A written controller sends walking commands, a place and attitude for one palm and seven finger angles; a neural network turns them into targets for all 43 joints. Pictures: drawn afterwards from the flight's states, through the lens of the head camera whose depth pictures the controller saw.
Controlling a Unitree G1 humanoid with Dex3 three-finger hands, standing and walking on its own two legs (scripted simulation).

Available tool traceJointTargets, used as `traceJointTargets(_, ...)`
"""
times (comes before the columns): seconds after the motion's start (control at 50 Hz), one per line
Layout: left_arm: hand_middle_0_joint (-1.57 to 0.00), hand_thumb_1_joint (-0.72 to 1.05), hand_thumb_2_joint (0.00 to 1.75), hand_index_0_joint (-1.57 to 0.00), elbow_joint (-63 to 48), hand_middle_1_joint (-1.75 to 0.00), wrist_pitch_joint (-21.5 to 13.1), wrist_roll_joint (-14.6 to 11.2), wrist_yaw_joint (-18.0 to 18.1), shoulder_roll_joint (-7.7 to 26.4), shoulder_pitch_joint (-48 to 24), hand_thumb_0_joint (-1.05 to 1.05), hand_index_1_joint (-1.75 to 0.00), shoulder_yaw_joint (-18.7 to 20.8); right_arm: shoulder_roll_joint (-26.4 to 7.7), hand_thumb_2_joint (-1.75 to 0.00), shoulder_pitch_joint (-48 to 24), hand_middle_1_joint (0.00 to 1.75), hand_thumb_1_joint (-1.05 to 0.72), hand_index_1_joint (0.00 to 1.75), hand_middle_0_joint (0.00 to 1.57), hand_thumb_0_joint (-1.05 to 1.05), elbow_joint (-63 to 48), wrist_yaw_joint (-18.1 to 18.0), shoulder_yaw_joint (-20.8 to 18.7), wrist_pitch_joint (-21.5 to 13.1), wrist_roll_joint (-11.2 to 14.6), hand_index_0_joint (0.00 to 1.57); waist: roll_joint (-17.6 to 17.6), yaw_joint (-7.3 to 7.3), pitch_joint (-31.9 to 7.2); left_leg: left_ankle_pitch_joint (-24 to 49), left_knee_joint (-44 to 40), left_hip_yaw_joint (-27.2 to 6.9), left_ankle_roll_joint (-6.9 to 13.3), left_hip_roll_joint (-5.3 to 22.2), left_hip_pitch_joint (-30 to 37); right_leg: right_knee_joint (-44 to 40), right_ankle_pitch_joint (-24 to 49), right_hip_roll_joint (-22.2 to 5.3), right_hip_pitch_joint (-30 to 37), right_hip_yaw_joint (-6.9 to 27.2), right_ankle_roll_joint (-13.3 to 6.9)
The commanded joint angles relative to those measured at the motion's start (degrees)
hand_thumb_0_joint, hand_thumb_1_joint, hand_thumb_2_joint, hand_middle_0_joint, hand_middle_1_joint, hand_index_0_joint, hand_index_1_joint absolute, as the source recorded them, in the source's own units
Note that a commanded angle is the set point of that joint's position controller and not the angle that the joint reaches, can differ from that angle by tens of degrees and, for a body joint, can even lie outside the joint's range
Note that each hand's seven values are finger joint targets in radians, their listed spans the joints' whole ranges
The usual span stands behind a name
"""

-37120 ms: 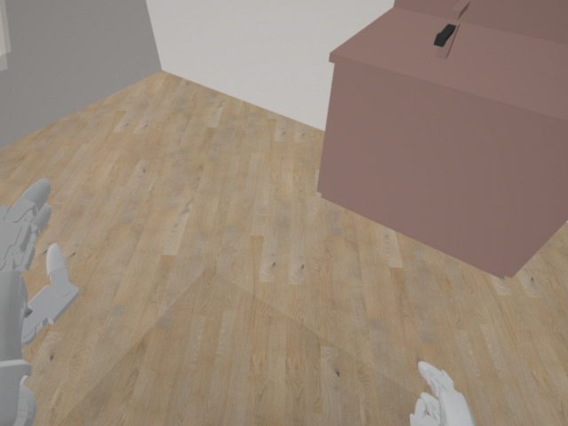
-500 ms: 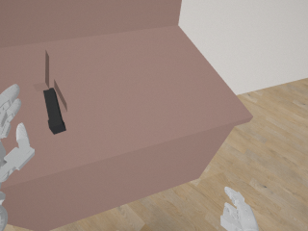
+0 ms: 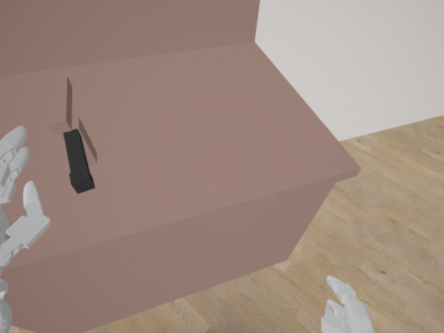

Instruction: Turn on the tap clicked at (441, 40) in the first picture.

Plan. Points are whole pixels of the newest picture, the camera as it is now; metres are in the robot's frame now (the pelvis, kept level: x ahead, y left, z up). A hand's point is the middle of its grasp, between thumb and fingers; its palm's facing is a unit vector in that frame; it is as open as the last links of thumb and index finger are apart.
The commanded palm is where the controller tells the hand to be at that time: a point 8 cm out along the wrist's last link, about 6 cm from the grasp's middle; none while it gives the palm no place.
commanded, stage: shuffle to correct the standing spot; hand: left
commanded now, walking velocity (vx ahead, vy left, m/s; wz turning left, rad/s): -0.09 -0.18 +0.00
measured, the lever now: (82, 180) +0.33 +0.26 +0.10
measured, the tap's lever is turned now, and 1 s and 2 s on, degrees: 8 8 8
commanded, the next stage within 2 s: none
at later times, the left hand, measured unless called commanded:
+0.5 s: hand (51, 218) +0.22 +0.23 +0.17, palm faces +0.33 -0.85 -0.40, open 7.4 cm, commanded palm +0.16 +0.28 +0.18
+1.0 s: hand (46, 221) +0.22 +0.24 +0.17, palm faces +0.33 -0.85 -0.42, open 7.4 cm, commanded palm +0.16 +0.28 +0.18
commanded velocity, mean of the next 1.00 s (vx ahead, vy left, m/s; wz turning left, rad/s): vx -0.13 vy -0.18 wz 0.00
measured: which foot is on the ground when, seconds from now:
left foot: down 0.00-1.00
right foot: down 0.00-1.00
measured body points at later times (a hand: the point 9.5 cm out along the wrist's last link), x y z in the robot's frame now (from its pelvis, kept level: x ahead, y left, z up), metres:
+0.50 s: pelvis +0.00 +0.00 +0.00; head +0.04 +0.01 +0.45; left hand +0.20 +0.28 +0.19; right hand +0.17 -0.23 -0.08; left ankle +0.03 +0.16 -0.73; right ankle +0.03 -0.07 -0.73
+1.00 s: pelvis +0.00 +0.00 +0.00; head +0.04 +0.01 +0.45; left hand +0.19 +0.28 +0.19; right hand +0.17 -0.22 -0.08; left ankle +0.03 +0.16 -0.73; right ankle +0.03 -0.07 -0.73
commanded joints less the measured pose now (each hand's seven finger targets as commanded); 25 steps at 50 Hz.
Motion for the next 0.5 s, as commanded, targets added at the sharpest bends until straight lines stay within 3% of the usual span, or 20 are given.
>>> traceJointTargets(0.0, -0.20, 0.90, 0.90, -0.20, -11.4, -0.30, -3.7, -0.2, 1.3, 9.9, -2.8, 0.00, -0.30, 7.3, -6.8, -0.90, -4.7, 0.30, -0.90, 0.30, 0.20, 0.00, -9.3, -0.7, -2.8, -3.3, 0.0, 0.20, 3.4, 0.07, -7.5, -1.5, -5.4, -4.1, 4.6, 4.0, 1.5, -7.6, 2.2, -9.8, 2.0, 9.9, 2.0)
traceJointTargets(0.18, -0.20, 0.90, 0.90, -0.20, -11.1, -0.30, -3.8, 0.0, 1.1, 9.1, -2.3, 0.00, -0.30, 6.5, -6.9, -0.90, -4.5, 0.30, -0.90, 0.30, 0.20, 0.00, -9.1, -0.5, -2.5, -3.1, -0.1, 0.20, 5.1, 0.02, -8.3, 1.3, -7.4, -4.8, 4.7, 5.2, 0.8, -6.0, 5.4, -8.2, 4.9, 7.6, 2.7)
traceJointTargets(0.34, -0.20, 0.90, 0.90, -0.20, -11.6, -0.30, -3.4, -0.4, 1.3, 10.0, -2.4, 0.00, -0.30, 7.4, -6.8, -0.90, -4.2, 0.30, -0.90, 0.30, 0.20, 0.00, -9.3, -0.3, -2.9, -2.9, 0.1, 0.20, 1.3, -0.04, -9.3, 1.4, -2.6, -2.8, 4.0, 3.3, 2.4, -7.5, 6.1, -10.9, 3.1, 10.3, 1.2)
traceJointTargets(0.44, -0.20, 0.90, 0.90, -0.20, -12.0, -0.30, -3.3, -0.5, 1.4, 9.9, -1.9, 0.00, -0.30, 7.4, -6.7, -0.90, -4.5, 0.30, -0.90, 0.30, 0.20, 0.00, -9.2, -0.4, -2.9, -2.7, 0.1, 0.20, 1.7, -0.12, -9.0, 2.5, -1.9, -2.9, 4.0, 3.1, 3.3, -7.3, 6.6, -11.3, 1.8, 10.8, 0.9)
traceJointTargets(0.48, -0.20, 0.90, 0.90, -0.20, -12.0, -0.30, -3.3, -0.6, 1.4, 9.8, -1.4, 0.00, -0.30, 7.2, -6.7, -0.90, -4.6, 0.30, -0.90, 0.30, 0.20, 0.00, -8.9, -0.5, -2.5, -2.6, -0.1, 0.20, 3.2, -0.28, -8.9, 3.5, -3.7, -3.9, 4.4, 3.8, 3.2, -6.6, 6.8, -10.4, 2.2, 9.5, 1.3)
